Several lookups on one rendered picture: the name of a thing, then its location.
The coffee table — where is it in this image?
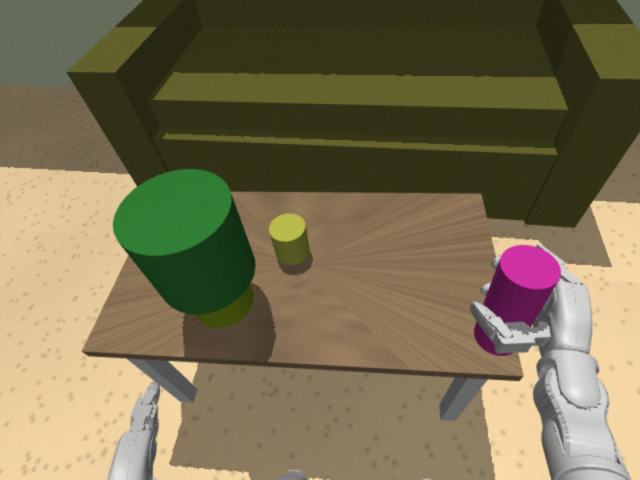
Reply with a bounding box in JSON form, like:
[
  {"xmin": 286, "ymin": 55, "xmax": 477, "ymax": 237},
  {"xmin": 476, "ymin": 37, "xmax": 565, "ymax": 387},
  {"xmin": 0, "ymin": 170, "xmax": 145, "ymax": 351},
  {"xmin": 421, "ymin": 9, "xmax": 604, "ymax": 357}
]
[{"xmin": 82, "ymin": 192, "xmax": 524, "ymax": 421}]

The right robot arm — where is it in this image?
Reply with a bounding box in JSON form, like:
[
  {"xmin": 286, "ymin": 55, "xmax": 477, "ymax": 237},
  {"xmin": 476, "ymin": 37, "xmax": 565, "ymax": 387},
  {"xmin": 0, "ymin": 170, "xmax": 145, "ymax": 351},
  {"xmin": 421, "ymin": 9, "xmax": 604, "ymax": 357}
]
[{"xmin": 533, "ymin": 348, "xmax": 631, "ymax": 480}]

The left robot hand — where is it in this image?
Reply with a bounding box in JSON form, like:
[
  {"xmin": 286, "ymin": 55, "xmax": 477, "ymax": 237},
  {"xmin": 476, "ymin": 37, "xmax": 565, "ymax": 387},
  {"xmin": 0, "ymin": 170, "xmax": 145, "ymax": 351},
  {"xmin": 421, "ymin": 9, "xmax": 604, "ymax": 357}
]
[{"xmin": 107, "ymin": 381, "xmax": 160, "ymax": 480}]

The sofa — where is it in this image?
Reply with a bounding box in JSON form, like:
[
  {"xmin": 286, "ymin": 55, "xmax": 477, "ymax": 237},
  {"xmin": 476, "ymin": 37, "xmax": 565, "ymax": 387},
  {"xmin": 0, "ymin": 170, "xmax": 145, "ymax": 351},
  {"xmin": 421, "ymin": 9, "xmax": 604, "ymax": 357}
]
[{"xmin": 67, "ymin": 0, "xmax": 640, "ymax": 228}]

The right robot hand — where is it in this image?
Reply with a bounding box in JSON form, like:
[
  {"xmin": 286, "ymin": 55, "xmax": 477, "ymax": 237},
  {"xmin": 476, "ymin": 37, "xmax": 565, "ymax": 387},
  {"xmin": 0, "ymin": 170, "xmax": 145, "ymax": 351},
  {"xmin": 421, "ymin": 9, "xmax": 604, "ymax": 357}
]
[{"xmin": 470, "ymin": 244, "xmax": 592, "ymax": 357}]

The potted plant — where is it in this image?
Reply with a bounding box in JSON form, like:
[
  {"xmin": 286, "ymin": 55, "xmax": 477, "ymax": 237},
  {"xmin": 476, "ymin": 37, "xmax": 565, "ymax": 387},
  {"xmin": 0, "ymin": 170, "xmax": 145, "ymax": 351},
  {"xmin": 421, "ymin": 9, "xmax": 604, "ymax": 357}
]
[{"xmin": 113, "ymin": 169, "xmax": 256, "ymax": 328}]

